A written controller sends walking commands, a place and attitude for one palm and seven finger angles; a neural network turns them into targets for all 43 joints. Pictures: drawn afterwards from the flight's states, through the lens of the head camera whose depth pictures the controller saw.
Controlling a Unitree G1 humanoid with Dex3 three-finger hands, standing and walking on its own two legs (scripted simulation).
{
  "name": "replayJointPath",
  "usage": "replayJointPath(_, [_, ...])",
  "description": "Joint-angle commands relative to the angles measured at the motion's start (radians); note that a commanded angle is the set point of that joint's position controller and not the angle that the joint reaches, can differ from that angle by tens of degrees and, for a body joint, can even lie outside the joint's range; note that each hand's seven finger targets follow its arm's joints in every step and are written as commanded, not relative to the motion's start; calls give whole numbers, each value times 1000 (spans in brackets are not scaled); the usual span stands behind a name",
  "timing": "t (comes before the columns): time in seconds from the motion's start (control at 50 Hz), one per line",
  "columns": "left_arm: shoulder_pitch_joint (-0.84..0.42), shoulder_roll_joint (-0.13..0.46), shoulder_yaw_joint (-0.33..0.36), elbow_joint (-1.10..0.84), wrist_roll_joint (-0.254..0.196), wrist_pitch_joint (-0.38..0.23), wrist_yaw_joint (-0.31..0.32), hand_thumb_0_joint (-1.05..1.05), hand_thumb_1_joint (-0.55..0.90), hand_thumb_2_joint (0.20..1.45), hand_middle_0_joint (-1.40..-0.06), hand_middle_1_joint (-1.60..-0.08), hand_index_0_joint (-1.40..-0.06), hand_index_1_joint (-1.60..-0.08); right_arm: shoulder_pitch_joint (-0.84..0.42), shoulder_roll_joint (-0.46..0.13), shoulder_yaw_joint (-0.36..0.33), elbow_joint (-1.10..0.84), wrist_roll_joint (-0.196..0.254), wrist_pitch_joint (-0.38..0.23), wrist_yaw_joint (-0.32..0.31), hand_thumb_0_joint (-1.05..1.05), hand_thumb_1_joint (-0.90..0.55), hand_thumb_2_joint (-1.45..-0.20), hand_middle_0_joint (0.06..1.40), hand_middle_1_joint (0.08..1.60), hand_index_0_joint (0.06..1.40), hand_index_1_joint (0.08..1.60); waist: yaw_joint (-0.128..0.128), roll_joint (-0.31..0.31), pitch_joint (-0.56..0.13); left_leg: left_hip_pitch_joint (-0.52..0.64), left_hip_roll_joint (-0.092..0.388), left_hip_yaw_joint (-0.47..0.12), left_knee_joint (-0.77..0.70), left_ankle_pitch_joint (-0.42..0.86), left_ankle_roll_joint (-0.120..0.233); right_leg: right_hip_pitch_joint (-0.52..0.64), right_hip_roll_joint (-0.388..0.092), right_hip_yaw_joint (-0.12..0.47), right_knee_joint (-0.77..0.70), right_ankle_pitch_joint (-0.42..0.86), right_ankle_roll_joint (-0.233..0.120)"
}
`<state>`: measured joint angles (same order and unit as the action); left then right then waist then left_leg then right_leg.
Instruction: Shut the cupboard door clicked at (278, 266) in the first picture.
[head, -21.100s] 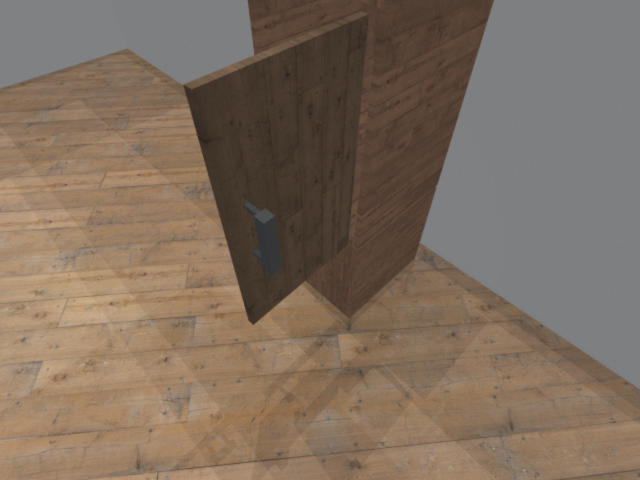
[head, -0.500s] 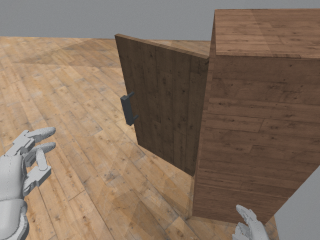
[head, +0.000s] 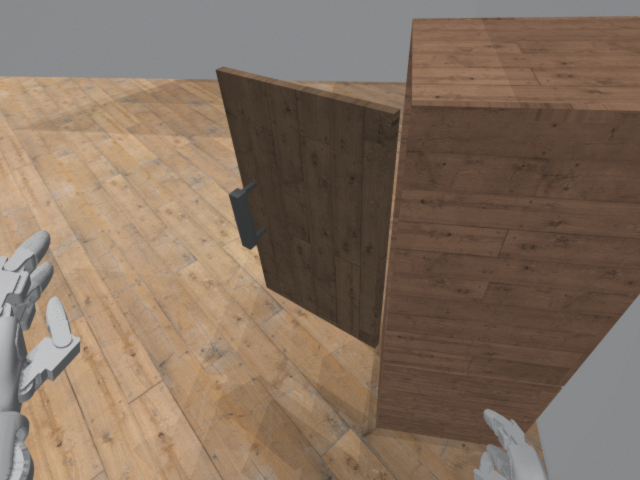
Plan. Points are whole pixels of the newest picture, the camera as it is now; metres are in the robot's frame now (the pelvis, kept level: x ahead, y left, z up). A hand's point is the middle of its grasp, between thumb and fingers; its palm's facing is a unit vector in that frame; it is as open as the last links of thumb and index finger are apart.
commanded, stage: step back with the hand held close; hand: left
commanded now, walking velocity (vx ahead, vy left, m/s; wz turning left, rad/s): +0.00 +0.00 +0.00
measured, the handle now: (251, 214) +0.64 +0.24 -0.05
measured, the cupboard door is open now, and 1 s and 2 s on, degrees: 64 64 64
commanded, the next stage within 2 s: stop stepping back and stand still in 1.84 s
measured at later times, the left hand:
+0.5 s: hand (33, 349) +0.18 +0.30 +0.16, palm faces +0.40 -0.77 -0.50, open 7.4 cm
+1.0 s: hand out of the picture +0.13 +0.30 +0.16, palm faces +0.48 -0.74 -0.47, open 7.4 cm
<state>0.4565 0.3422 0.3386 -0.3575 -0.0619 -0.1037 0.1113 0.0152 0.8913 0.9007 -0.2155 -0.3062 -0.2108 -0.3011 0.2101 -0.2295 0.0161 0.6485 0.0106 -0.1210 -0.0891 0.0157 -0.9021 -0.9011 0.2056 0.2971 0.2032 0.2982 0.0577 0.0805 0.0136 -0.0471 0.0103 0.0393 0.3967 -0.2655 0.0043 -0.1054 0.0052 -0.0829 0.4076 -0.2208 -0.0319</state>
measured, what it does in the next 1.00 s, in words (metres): shifts its weight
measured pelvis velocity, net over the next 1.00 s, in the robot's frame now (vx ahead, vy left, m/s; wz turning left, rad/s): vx -0.07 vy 0.03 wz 0.03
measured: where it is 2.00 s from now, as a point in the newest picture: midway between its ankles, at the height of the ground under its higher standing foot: outside the picture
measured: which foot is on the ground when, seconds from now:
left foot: down 0.00-1.00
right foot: down 0.00-1.00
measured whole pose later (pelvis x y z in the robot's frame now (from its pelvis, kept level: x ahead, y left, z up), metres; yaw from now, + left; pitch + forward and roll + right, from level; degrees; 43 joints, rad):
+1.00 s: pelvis -0.07 +0.03 -0.02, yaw +2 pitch +0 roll -1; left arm 0.50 0.42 0.47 -0.50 -0.01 -0.24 0.16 0.01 0.89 0.90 -0.21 -0.30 -0.21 -0.30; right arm 0.25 -0.22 0.00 0.58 0.00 -0.05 -0.09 0.01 -0.90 -0.90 0.21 0.30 0.21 0.30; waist -0.02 -0.01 0.01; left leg -0.41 -0.02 0.03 0.68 -0.28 0.06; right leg -0.41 0.01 0.00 0.61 -0.19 0.02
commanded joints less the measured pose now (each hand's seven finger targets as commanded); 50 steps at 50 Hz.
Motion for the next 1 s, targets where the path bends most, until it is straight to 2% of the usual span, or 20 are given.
replayJointPath(0.0, [-81,188,124,-187,-8,-63,12,0,900,900,-200,-300,-200,-300,-140,-83,-35,-161,-2,-55,-1,0,-900,-900,200,300,200,300,6,-24,-19,-79,2,-12,-65,171,27,31,-33,67,-91,77,24])
replayJointPath(0.04, [-78,191,129,-185,-8,-64,14,0,900,900,-200,-300,-200,-300,-138,-83,-37,-162,-4,-54,-2,0,-900,-900,200,300,200,300,7,-42,-30,-75,1,-11,-62,179,29,33,-32,66,-90,86,25])
replayJointPath(0.06, [-190,293,229,-257,1,-101,26,0,900,900,-200,-300,-200,-300,-137,-125,-54,-194,3,-24,7,0,-900,-900,200,300,200,300,-34,-37,3,-165,21,-35,14,85,43,-56,-104,198,-150,76,12])
replayJointPath(0.08, [-179,303,240,-227,8,-115,29,0,900,900,-200,-300,-200,-300,-127,-107,-52,-176,2,-12,7,0,-900,-900,200,300,200,300,-36,-74,6,-180,13,-53,61,42,40,-77,-156,239,-178,45,-11])
replayJointPath(0.1, [-65,227,180,-156,8,-115,25,0,900,900,-200,-300,-200,-300,-113,-102,-55,-167,-1,-1,9,0,-900,-900,200,300,200,300,-45,-142,-15,-185,11,-53,102,46,35,-96,-187,234,-173,41,-25])
replayJointPath(0.16, [18,205,155,-193,2,-129,29,0,900,900,-200,-300,-200,-300,-109,-108,-65,-184,5,25,17,0,-900,-900,200,300,200,300,-51,-106,-104,-202,14,-57,118,48,31,-79,-220,223,-123,87,-45])
replayJointPath(0.2, [52,227,180,-222,-2,-134,39,0,900,900,-200,-300,-200,-300,-110,-112,-67,-193,6,37,10,0,-900,-900,200,300,200,300,-56,-86,-144,-182,27,-61,76,129,28,-65,-192,175,-65,158,-30])
replayJointPath(0.26, [45,256,204,-286,-5,-135,49,0,900,900,-200,-300,-200,-300,-124,-131,-71,-220,1,60,-7,0,-900,-900,200,300,200,300,-52,-15,-180,-183,70,-98,14,362,25,-17,-104,100,59,324,10])
replayJointPath(0.34, [48,261,212,-296,-6,-116,48,0,900,900,-200,-300,-200,-300,-113,-131,-75,-246,0,88,-17,0,-900,-900,200,300,200,300,-50,-17,-213,-215,97,-108,32,525,9,31,-80,92,140,448,19])
replayJointPath(0.42, [70,253,210,-309,-5,-108,47,0,900,900,-200,-300,-200,-300,-109,-134,-76,-262,-1,97,-15,0,-900,-900,200,300,200,300,-49,2,-195,-294,117,-128,5,423,13,33,-68,101,173,371,22])
replayJointPath(0.48, [69,270,237,-322,3,-114,47,0,900,900,-200,-300,-200,-300,-119,-143,-77,-267,-6,92,-15,0,-900,-900,200,300,200,300,-42,28,-160,-417,136,-158,-56,207,44,65,-43,101,194,267,35])
replayJointPath(0.56, [55,249,232,-301,11,-127,50,0,900,900,-200,-300,-200,-300,-104,-136,-72,-270,-2,86,-14,0,-900,-900,200,300,200,300,-55,3,-106,-587,143,-167,-85,-76,78,114,-47,123,215,219,37])
replayJointPath(0.58, [45,269,250,-304,16,-131,50,0,900,900,-200,-300,-200,-300,-109,-141,-73,-268,-3,82,-14,0,-900,-900,200,300,200,300,-54,1,-101,-626,138,-169,-90,-163,84,130,-47,133,210,202,37])
replayJointPath(0.64, [23,238,221,-309,22,-146,54,0,900,900,-200,-300,-200,-300,-87,-136,-70,-267,2,71,-10,0,-900,-900,200,300,200,300,-64,-21,-75,-665,108,-155,-52,-309,86,83,-71,170,169,96,25])
replayJointPath(0.68, [3,268,244,-323,31,-157,57,0,900,900,-200,-300,-200,-300,-90,-143,-73,-262,-5,60,-10,0,-900,-900,200,300,200,300,-63,-32,-69,-664,97,-159,-29,-343,88,49,-79,197,132,24,19])
replayJointPath(0.72, [-6,243,217,-339,31,-168,59,0,900,900,-200,-300,-200,-300,-80,-135,-69,-257,-5,48,-7,0,-900,-900,200,300,200,300,-67,-40,-68,-623,84,-151,1,-334,81,-11,-92,214,104,-36,10])
replayJointPath(0.78, [-18,268,238,-363,36,-183,69,0,900,900,-200,-300,-200,-300,-78,-144,-69,-245,-12,30,-8,0,-900,-900,200,300,200,300,-66,-5,-74,-614,95,-175,-27,-343,82,-30,-74,190,112,-81,14])
replayJointPath(0.82, [-22,241,221,-367,39,-192,71,0,900,900,-200,-300,-200,-300,-75,-142,-66,-242,-11,19,-11,0,-900,-900,200,300,200,300,-67,34,-77,-661,125,-205,-82,-368,92,26,-42,152,178,-35,28])
replayJointPath(0.88, [-17,262,255,-354,50,-202,69,0,900,900,-200,-300,-200,-300,-86,-146,-73,-238,-14,8,-13,0,-900,-900,200,300,200,300,-58,98,-85,-769,174,-246,-135,-359,113,148,9,122,306,128,44])
replayJointPath(0.98, [41,263,273,-341,40,-210,56,0,900,900,-200,-300,-200,-300,-68,-140,-84,-229,-14,7,-2,0,-900,-900,200,300,200,300,-61,-7,-132,-731,128,-187,-10,-226,92,137,-29,206,285,288,24])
